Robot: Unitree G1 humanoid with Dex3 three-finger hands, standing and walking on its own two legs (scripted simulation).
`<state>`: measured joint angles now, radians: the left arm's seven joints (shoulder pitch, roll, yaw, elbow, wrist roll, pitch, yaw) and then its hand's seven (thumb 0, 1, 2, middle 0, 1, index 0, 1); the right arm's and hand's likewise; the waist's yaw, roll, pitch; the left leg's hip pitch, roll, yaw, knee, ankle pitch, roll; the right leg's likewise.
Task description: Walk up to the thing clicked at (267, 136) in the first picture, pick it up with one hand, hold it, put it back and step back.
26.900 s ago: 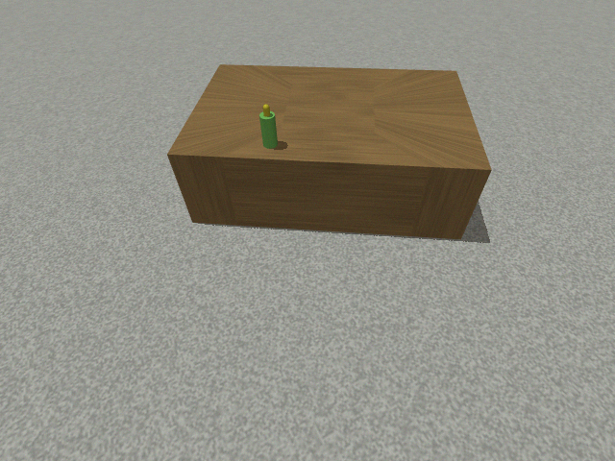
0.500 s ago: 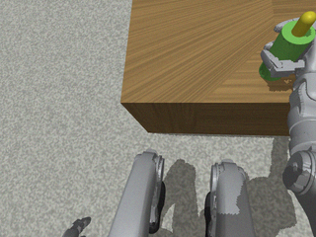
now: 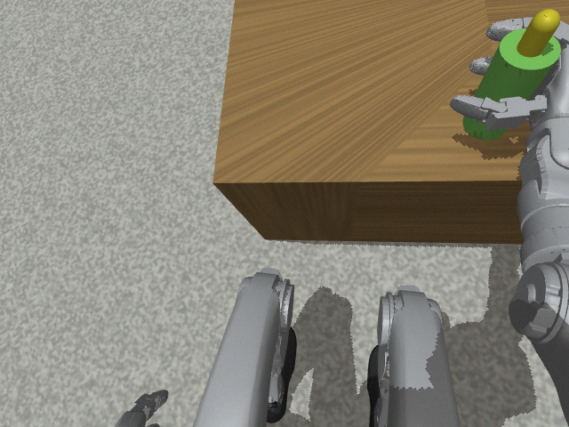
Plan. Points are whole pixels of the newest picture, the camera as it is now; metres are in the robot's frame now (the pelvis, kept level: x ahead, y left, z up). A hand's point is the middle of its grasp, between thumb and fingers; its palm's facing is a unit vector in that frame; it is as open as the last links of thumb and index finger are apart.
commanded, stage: open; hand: right
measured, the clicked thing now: (511, 78) +0.55 -0.19 +0.03
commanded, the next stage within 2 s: withdraw in 0.06 s
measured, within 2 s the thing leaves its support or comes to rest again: rests again in 0.54 s
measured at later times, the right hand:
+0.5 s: hand out of the picture +0.57 -0.23 +0.10, palm faces +0.17 +0.98 -0.06, open 14.2 cm
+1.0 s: hand out of the picture +0.53 -0.34 +0.20, palm faces +0.29 +0.91 -0.29, open 17.3 cm
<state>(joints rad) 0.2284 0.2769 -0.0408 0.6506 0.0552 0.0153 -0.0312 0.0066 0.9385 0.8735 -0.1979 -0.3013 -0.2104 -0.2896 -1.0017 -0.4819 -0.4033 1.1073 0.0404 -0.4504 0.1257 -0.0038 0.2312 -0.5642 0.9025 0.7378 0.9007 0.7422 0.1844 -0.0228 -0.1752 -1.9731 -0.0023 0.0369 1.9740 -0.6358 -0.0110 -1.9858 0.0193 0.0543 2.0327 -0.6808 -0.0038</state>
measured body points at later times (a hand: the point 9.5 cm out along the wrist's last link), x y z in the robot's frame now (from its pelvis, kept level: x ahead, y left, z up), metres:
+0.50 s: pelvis +0.00 +0.00 +0.03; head +0.21 -0.03 +0.43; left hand +0.06 +0.27 -0.08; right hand +0.55 -0.28 +0.10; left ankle +0.09 +0.12 -0.41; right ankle +0.07 -0.12 -0.41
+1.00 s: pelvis +0.04 -0.01 +0.19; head +0.20 -0.05 +0.61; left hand +0.07 +0.27 +0.09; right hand +0.51 -0.39 +0.22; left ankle +0.09 +0.12 -0.41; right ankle +0.07 -0.12 -0.41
